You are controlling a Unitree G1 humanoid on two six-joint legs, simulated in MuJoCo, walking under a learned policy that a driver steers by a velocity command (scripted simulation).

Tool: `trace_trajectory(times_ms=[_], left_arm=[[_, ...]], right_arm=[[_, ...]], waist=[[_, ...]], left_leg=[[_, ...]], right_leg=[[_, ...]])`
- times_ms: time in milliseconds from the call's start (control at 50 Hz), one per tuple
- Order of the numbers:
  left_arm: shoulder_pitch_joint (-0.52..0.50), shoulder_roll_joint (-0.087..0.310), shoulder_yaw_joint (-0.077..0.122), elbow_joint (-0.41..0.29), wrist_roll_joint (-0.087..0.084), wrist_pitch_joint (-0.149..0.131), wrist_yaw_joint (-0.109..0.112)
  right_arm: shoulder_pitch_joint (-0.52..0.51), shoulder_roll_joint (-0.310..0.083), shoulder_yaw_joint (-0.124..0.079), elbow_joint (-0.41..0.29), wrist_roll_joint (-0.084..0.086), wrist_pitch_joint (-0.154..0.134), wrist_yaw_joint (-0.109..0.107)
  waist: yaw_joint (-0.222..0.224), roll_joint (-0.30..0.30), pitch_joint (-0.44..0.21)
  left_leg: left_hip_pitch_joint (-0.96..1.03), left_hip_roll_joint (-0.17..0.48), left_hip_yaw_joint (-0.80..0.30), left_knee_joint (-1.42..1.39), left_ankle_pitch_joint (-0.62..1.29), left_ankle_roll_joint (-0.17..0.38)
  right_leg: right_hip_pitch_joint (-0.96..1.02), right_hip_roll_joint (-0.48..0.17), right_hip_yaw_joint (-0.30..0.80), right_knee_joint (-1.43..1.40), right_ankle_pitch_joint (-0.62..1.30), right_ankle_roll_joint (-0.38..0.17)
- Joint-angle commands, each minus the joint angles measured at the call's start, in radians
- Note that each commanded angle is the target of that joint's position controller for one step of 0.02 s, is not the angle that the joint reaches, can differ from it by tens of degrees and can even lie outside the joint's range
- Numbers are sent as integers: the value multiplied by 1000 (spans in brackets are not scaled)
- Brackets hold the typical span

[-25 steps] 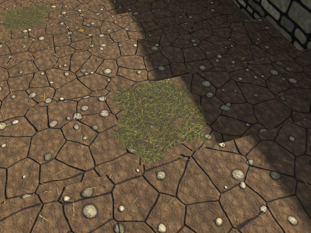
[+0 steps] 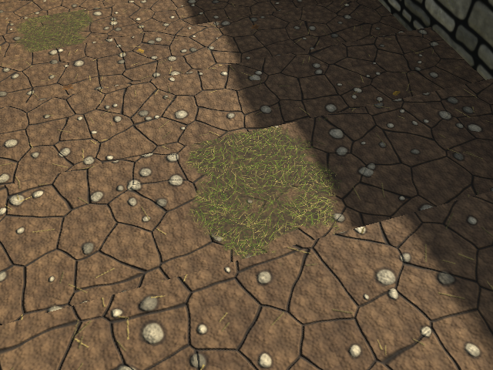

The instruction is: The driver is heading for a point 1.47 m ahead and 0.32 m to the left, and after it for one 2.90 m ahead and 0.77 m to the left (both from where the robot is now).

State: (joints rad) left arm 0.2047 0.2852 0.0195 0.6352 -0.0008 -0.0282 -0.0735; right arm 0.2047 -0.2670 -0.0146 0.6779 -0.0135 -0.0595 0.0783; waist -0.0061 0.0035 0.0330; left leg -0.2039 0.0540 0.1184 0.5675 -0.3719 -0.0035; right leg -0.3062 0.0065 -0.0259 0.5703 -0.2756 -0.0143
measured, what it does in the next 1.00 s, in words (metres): shifts its weight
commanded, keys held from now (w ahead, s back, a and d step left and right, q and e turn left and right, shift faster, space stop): no key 0.70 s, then w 0.30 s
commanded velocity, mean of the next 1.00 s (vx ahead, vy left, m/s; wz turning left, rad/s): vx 0.07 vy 0.00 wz -0.01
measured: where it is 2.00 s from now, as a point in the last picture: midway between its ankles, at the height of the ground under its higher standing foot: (260, 334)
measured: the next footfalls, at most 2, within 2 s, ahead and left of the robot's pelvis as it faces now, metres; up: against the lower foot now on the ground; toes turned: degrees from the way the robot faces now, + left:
left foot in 1.44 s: +0.46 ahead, +0.11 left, -0.16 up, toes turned +5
right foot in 1.86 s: +0.78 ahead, -0.12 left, -0.16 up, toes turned +0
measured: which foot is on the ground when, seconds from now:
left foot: down 0.00-0.96, up 0.98-1.00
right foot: down 0.00-1.00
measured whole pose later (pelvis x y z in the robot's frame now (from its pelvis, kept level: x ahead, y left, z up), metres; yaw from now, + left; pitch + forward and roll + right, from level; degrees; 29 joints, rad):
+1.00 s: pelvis +0.05 -0.03 +0.00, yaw +1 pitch -2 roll -2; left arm 0.32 0.21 0.05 0.79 0.08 -0.11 -0.02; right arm 0.37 -0.23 -0.05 0.86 -0.09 -0.05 0.00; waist 0.01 0.04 0.03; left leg -0.14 0.07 0.01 0.72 -0.48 0.11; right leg -0.16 0.05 -0.10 0.52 -0.32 -0.08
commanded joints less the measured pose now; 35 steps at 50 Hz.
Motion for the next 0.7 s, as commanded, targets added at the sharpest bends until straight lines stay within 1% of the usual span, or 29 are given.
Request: trace_trajectory(times_ms=[20,400,700], left_arm=[[-9,115,35,-65,-1,-11,4],[42,72,34,8,-1,11,8],[74,39,35,106,1,33,8]], right_arm=[[-6,-110,-37,-58,1,-14,-2],[40,-75,-56,13,0,6,-4],[89,-44,-63,102,-4,31,-5]], waist=[[0,1,-64],[3,8,-38],[5,6,-8]], left_leg=[[-13,16,-33,-107,196,8],[20,3,-27,-168,254,5],[46,-14,-20,-229,264,0]], right_leg=[[68,-28,32,-95,210,-13],[126,-13,6,-154,249,-8],[163,-5,-10,-207,254,-2]])
Velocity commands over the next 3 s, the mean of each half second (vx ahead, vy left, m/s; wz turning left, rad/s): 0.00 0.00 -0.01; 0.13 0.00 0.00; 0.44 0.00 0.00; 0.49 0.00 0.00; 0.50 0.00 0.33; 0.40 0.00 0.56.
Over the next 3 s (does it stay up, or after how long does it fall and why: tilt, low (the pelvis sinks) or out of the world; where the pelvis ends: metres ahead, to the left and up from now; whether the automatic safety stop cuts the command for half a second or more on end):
stays up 1.26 0.13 -0.32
